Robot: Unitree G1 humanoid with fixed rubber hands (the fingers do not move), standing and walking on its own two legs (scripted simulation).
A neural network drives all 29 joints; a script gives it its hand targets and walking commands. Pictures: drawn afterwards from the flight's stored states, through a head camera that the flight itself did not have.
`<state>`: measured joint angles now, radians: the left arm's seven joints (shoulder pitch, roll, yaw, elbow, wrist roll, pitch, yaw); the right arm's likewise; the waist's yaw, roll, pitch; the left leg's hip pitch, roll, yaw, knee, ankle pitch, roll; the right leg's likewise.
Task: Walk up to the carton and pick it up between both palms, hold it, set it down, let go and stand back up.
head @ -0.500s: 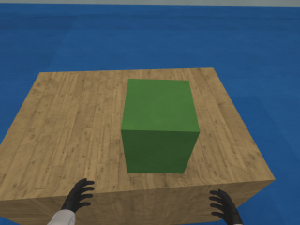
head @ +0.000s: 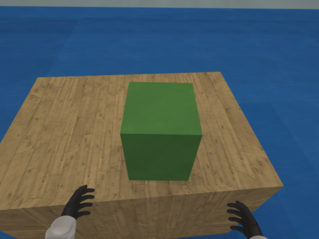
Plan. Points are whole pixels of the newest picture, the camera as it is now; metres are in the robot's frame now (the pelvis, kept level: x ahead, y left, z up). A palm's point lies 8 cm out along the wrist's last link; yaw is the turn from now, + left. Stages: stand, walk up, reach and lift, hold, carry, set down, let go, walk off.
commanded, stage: let go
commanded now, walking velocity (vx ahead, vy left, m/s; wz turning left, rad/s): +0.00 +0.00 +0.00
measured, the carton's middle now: (159, 133) +0.43 +0.01 -0.01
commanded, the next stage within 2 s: stand in 0.04 s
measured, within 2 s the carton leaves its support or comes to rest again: neither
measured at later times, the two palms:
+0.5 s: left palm out of the picture +0.09 +0.27 -0.11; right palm out of the picture +0.08 -0.24 -0.10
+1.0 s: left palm out of the picture +0.03 +0.30 -0.12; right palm out of the picture +0.03 -0.21 -0.11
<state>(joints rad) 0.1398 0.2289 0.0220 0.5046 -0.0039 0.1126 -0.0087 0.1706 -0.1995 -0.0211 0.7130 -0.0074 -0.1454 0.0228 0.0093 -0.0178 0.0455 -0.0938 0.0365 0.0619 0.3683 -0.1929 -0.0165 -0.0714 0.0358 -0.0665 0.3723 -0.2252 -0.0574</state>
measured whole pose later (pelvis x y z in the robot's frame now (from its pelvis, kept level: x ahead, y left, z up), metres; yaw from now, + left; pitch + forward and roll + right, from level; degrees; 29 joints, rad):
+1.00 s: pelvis -0.03 +0.05 -0.01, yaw -1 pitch -3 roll -1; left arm 0.34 0.27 -0.02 0.78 0.01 -0.02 0.00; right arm 0.36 -0.26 0.01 0.77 0.00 -0.03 -0.01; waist 0.00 -0.01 0.02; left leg -0.23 0.00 0.09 0.48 -0.21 0.05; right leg -0.20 -0.01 -0.04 0.46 -0.22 0.01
